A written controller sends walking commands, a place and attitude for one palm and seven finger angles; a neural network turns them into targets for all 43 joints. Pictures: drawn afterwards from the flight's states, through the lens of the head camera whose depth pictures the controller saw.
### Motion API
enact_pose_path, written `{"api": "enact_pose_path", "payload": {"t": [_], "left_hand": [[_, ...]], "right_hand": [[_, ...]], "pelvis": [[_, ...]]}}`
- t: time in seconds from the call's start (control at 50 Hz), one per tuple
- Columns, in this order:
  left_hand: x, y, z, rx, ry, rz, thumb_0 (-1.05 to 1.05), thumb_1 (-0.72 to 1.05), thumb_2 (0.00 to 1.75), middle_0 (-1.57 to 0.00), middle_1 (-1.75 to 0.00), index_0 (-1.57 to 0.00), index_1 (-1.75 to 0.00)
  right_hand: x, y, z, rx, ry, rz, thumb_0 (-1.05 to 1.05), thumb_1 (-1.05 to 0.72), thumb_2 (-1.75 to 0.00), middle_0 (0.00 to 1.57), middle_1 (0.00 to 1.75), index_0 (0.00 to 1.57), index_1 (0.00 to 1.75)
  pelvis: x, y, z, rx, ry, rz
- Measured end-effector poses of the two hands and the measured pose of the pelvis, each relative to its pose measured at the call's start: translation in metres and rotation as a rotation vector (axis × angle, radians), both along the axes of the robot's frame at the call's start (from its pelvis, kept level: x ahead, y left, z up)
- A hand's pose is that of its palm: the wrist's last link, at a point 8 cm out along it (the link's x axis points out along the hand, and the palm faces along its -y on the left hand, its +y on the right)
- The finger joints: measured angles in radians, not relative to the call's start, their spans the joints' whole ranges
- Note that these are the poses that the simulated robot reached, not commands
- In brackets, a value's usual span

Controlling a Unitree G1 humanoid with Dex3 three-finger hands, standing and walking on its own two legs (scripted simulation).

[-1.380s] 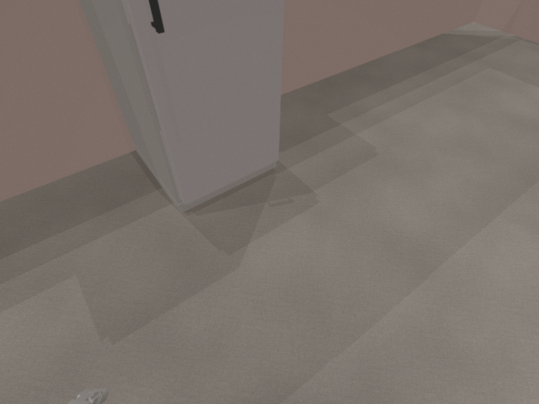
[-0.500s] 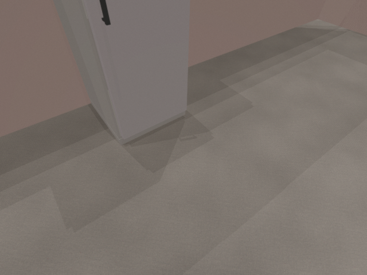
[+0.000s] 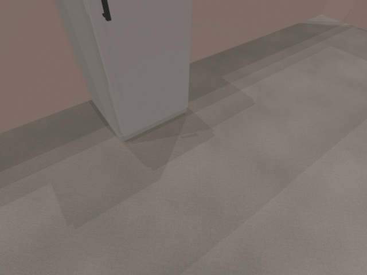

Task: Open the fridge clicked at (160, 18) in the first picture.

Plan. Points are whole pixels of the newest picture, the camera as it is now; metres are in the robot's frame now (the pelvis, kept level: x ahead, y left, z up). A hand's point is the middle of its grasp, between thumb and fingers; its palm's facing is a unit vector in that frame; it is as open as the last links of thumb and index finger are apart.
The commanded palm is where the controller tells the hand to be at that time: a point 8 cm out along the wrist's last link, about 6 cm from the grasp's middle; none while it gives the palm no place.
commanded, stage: look at it before walking up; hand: left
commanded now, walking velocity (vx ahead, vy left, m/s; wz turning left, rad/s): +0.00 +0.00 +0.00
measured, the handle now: out of the picture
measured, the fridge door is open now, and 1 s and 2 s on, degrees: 0 0 0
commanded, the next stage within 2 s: walk to a spot facing it in 0.36 s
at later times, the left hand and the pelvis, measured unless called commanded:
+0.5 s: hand out of the picture +0.09 +0.25 -0.15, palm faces -0.02 -0.94 -0.34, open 7.4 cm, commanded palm none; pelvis +0.01 +0.00 +0.00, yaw +0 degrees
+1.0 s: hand out of the picture +0.13 +0.14 -0.18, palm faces -0.14 -0.97 -0.19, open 7.4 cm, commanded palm none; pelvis +0.11 -0.04 -0.01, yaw -12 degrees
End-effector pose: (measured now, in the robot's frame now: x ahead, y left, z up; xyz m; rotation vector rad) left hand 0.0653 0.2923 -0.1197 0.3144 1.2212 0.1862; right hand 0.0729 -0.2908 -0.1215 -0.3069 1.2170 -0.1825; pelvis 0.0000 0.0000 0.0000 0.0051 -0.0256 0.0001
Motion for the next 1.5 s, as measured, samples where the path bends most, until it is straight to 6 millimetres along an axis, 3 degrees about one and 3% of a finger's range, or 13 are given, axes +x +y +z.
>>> {"api": "enact_pose_path", "payload": {"t": [0.34,0.54,0.64,0.74,0.88,0.92,0.96,1.08,1.2,1.26,1.3,1.38,1.5], "left_hand": [[0.012,0.0,0.002,0.004,-0.016,0.001,0.01,0.91,0.89,-0.2,-0.3,-0.2,-0.3],[0.015,-0.002,0.001,0.002,-0.024,0.003,0.01,0.91,0.89,-0.2,-0.3,-0.2,-0.3],[0.004,-0.016,-0.014,-0.049,0.042,-0.002,0.01,0.91,0.89,-0.2,-0.3,-0.2,-0.3],[-0.001,-0.037,-0.03,-0.099,0.141,-0.023,0.01,0.91,0.89,-0.2,-0.3,-0.2,-0.3],[0.05,-0.081,-0.04,-0.123,0.108,-0.077,0.01,0.91,0.89,-0.2,-0.3,-0.2,-0.3],[0.059,-0.09,-0.039,-0.125,0.084,-0.062,0.01,0.91,0.89,-0.2,-0.3,-0.2,-0.3],[0.063,-0.098,-0.034,-0.129,0.1,-0.063,0.01,0.91,0.89,-0.2,-0.3,-0.2,-0.3],[0.081,-0.111,-0.024,-0.15,0.211,-0.102,0.0,0.91,0.89,-0.2,-0.3,-0.2,-0.3],[0.124,-0.102,-0.032,-0.161,0.254,-0.097,0.01,0.91,0.89,-0.2,-0.3,-0.2,-0.3],[0.156,-0.09,-0.045,-0.164,0.269,-0.091,0.01,0.91,0.89,-0.2,-0.3,-0.2,-0.3],[0.182,-0.08,-0.058,-0.164,0.283,-0.103,0.01,0.91,0.89,-0.2,-0.3,-0.2,-0.3],[0.258,-0.07,-0.056,-0.149,0.239,-0.184,0.01,0.91,0.89,-0.2,-0.3,-0.2,-0.3],[0.387,-0.088,-0.032,-0.154,0.07,-0.307,0.01,0.91,0.89,-0.2,-0.3,-0.19,-0.3]], "right_hand": [[0.021,-0.001,0.003,-0.004,-0.028,0.01,0.01,-0.91,-0.9,0.21,0.3,0.2,0.3],[0.022,0.001,0.003,-0.004,-0.036,0.006,0.01,-0.91,-0.9,0.2,0.3,0.2,0.3],[0.007,0.014,-0.009,0.031,-0.017,-0.039,0.01,-0.91,-0.9,0.2,0.3,0.2,0.3],[-0.023,0.024,-0.025,0.074,0.028,-0.142,0.01,-0.91,-0.9,0.2,0.3,0.2,0.3],[-0.069,0.021,-0.051,0.131,0.212,-0.262,0.01,-0.91,-0.9,0.2,0.3,0.2,0.3],[-0.062,0.018,-0.049,0.138,0.247,-0.267,0.01,-0.91,-0.9,0.2,0.3,0.2,0.3],[-0.041,0.014,-0.043,0.14,0.224,-0.274,0.01,-0.91,-0.9,0.2,0.3,0.2,0.3],[0.056,0.009,-0.024,0.15,0.018,-0.302,0.02,-0.91,-0.9,0.2,0.3,0.2,0.3],[0.161,0.018,-0.015,0.153,-0.121,-0.268,0.01,-0.91,-0.9,0.2,0.3,0.19,0.3],[0.213,0.025,-0.016,0.133,-0.176,-0.246,0.01,-0.91,-0.9,0.2,0.3,0.19,0.3],[0.237,0.028,-0.019,0.105,-0.221,-0.253,0.01,-0.91,-0.9,0.2,0.3,0.2,0.3],[0.242,0.038,-0.014,0.093,-0.214,-0.329,0.01,-0.91,-0.9,0.2,0.3,0.2,0.3],[0.209,0.041,-0.005,0.056,-0.099,-0.495,-0.01,-0.95,-0.9,0.21,0.3,0.2,0.3]], "pelvis": [[0.009,-0.001,0.001,0.0,-0.001,0.002],[0.011,-0.001,0.0,-0.002,-0.004,-0.009],[0.021,0.001,-0.006,-0.007,0.006,-0.055],[0.041,-0.004,-0.015,0.007,0.017,-0.122],[0.075,-0.03,-0.029,-0.002,0.009,-0.164],[0.086,-0.035,-0.027,-0.009,0.004,-0.17],[0.099,-0.038,-0.021,-0.01,0.005,-0.186],[0.142,-0.039,-0.006,-0.003,0.028,-0.239],[0.199,-0.03,-0.009,-0.019,0.033,-0.275],[0.234,-0.022,-0.019,-0.027,0.028,-0.294],[0.256,-0.016,-0.029,-0.03,0.021,-0.319],[0.287,-0.01,-0.023,-0.024,0.002,-0.375],[0.331,-0.011,-0.005,-0.014,0.009,-0.436]]}}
